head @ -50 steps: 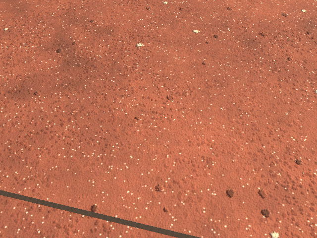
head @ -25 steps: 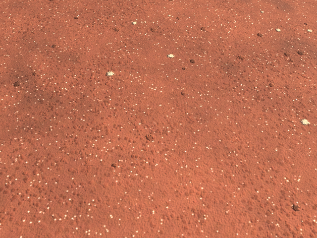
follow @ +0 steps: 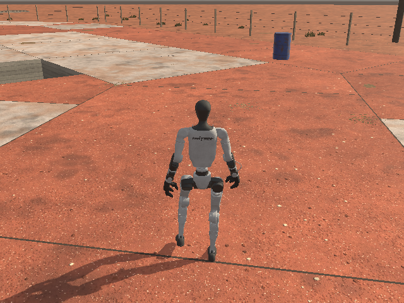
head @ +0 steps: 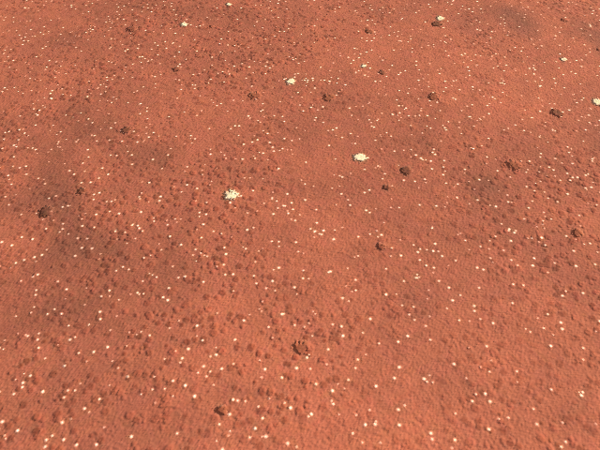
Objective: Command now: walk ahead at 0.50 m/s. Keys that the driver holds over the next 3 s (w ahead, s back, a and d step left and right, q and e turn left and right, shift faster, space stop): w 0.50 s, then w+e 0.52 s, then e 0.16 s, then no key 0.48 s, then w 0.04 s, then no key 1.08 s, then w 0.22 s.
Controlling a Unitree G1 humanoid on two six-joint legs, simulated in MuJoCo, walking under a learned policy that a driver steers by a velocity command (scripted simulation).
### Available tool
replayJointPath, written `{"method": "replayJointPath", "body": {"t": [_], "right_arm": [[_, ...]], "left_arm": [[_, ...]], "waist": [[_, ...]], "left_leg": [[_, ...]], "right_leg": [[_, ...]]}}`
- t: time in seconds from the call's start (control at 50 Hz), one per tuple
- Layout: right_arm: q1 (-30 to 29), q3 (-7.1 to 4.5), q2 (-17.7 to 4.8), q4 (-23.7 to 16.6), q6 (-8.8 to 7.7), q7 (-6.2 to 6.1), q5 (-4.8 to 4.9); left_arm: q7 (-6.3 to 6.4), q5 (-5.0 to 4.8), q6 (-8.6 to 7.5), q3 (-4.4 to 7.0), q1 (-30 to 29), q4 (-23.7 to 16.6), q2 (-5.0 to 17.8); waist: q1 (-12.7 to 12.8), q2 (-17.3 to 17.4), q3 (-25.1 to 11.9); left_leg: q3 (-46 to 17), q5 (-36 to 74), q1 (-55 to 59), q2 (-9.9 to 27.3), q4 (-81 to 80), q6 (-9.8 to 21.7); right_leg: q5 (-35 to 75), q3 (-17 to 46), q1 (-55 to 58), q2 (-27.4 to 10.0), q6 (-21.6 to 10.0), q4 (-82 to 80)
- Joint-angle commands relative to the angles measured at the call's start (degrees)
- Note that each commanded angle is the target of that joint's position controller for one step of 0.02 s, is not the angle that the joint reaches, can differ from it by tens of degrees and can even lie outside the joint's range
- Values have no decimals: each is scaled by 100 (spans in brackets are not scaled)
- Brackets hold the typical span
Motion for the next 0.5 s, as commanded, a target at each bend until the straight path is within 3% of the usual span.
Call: {"method": "replayJointPath", "body": {"t": [0.02, 0.1, 0.16, 0.2, 0.24, 0.26, 0.28, 0.3, 0.32, 0.34, 0.36, 0.38, 0.4, 0.42, 0.46, 0.5], "right_arm": [[-152, -48, -216, -286, -24, 21, -36], [-904, 26, -116, -478, -62, 101, 9], [-1304, 60, -150, -645, -94, 191, 47], [-1361, 51, -239, -729, -135, 256, 58], [-978, -22, -432, -666, -169, 283, 63], [-387, -118, -587, -494, -176, 271, 44], [630, -269, -884, -171, -173, 231, 21], [1526, -395, -1387, 3, -162, 187, -82], [1754, -363, -1414, 89, -142, 227, -29], [1526, -221, -953, 62, -163, 229, 22], [987, -156, -762, -64, -182, 216, 24], [546, -104, -615, -157, -192, 222, -42], [293, -58, -456, -189, -211, 235, -108], [212, -18, -331, -170, -225, 247, -148], [331, -23, -376, -85, -245, 227, -114], [536, -59, -561, 2, -257, 154, -103]], "left_arm": [[101, -28, -60, 163, -122, -286, 880], [135, -88, -29, 170, 262, -108, 934], [147, -117, 45, 195, 520, 60, 967], [171, -140, 100, 233, 523, 117, 1026], [188, -148, 153, 269, 363, 102, 1114], [192, -155, 184, 263, 220, 72, 1106], [195, -124, 206, 197, 204, 28, 939], [179, -28, 168, 65, 593, -94, 549], [134, -37, 32, -85, 929, -49, 83], [102, -198, -79, 70, 429, -109, 695], [99, -292, -143, 115, -53, -274, 889], [142, -244, -151, 132, -304, -302, 886], [173, -183, -105, 172, -326, -296, 826], [178, -163, -29, 178, -193, -262, 714], [188, -155, 87, 169, -102, -232, 515], [205, -110, 136, 189, -446, -355, 546]], "waist": [[-156, -532, 149], [90, -545, 322], [192, -558, 465], [114, -609, 467], [-161, -739, 225], [-502, -753, -127], [-905, -599, -762], [-935, 337, -1664], [-788, 1472, -2217], [-884, 961, -1730], [-773, 686, -998], [-610, 227, -614], [-415, 193, -358], [-253, 294, -328], [-154, 292, -219], [-184, 150, -22]], "left_leg": [[-58, 959, -305, 87, -861, -108], [178, 1586, -24, -157, -1930, -114], [167, 1350, -148, -226, -2325, -30], [149, 972, -96, -265, -2509, 108], [303, 570, 587, -454, -2627, 268], [490, 543, 1444, -658, -2733, 387], [422, 644, 2897, -627, -2641, 571], [-1420, 378, 5030, 719, -2587, 1179], [-3730, -654, 6028, 1485, -3551, 1723], [-3550, -1264, 5682, 1293, -3787, 1470], [-2764, -996, 4876, 1148, -3897, 1251], [-2181, -495, 4036, 956, -4062, 1152], [-1731, -46, 3377, 771, -4237, 1100], [-1452, 152, 3013, 632, -4401, 1062], [-1093, 416, 2715, 534, -4658, 1130], [-882, 749, 2725, 537, -4822, 1189]], "right_leg": [[912, 1022, 24, -1536, -824, -944], [796, 696, 192, -1450, -701, -947], [869, 701, 742, -1684, -687, -727], [1142, 752, 1086, -1869, -619, -486], [2156, 718, 1232, -1909, -496, -22], [3082, 542, 1148, -1733, -381, 659], [3173, 303, 616, -1402, -204, 1866], [1361, 12, -1209, -812, 118, 3995], [-2451, 552, -2757, 20, 308, 5385], [-2443, 1079, -3389, -321, 183, 6004], [-1887, 894, -3644, -625, 77, 5973], [-1333, 774, -3406, -898, 58, 5705], [-987, 773, -3089, -1085, 64, 5379], [-785, 809, -2737, -1199, 64, 5194], [-619, 749, -2592, -1262, 127, 4848], [-161, 719, -2953, -1290, 248, 4347]]}}
Next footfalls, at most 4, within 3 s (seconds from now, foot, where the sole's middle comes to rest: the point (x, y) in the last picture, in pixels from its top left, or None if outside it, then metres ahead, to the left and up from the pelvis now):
0.28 left None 0.34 0.16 -0.79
0.86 right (363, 387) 0.65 -0.07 -0.79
1.30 left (318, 284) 0.94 0.04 -0.79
1.62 right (396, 342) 0.77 -0.15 -0.79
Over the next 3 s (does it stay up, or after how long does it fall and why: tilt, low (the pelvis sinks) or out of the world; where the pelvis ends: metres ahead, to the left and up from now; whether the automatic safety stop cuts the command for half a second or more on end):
stays up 0.86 -0.04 -0.02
